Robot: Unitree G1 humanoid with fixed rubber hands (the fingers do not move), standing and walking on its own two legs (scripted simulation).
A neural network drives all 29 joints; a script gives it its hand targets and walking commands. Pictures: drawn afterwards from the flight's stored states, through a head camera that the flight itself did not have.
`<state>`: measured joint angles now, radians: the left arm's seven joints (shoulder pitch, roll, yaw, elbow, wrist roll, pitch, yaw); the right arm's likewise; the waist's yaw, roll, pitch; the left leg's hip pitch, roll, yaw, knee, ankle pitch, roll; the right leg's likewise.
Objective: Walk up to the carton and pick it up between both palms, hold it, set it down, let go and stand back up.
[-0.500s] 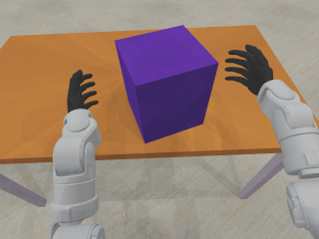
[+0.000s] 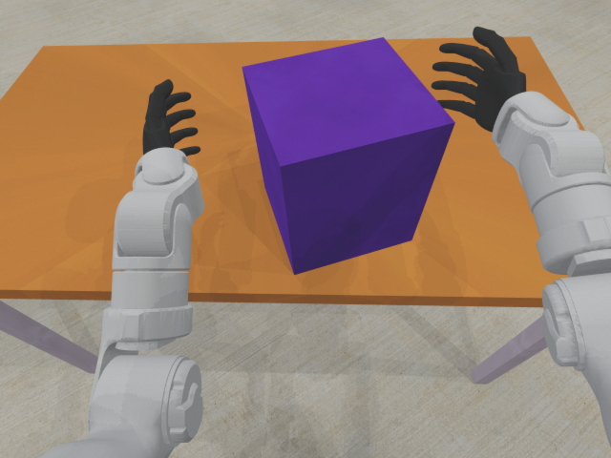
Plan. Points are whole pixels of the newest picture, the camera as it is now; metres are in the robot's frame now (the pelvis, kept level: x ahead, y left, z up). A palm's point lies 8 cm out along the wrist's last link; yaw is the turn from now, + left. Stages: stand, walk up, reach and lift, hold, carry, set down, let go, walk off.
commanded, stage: reach and lift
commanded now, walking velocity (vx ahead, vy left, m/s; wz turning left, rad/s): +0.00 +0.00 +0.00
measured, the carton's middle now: (336, 163) +0.52 +0.03 +0.05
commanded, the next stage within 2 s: none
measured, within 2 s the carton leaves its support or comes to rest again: neither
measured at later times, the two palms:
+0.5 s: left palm (168, 112) +0.46 +0.23 +0.19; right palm (472, 61) +0.55 -0.12 +0.20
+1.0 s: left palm (200, 137) +0.49 +0.22 +0.12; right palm (451, 110) +0.57 -0.13 +0.12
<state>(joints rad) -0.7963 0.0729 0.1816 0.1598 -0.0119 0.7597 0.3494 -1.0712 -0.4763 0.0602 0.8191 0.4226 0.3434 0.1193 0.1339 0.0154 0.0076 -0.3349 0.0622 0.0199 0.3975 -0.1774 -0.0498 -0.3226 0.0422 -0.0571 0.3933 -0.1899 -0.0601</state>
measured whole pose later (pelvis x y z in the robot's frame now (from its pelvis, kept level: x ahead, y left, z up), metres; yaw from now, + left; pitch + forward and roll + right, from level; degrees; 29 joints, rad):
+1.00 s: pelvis +0.02 +0.01 -0.01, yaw +0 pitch +27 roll -1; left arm -1.03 0.06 0.29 0.51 -0.03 0.42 0.26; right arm -1.24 -0.48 0.07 0.99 0.32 0.17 0.11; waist 0.18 0.02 -0.14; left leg -0.71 0.06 0.02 0.38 -0.14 -0.04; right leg -0.69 0.04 -0.06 0.35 -0.13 -0.04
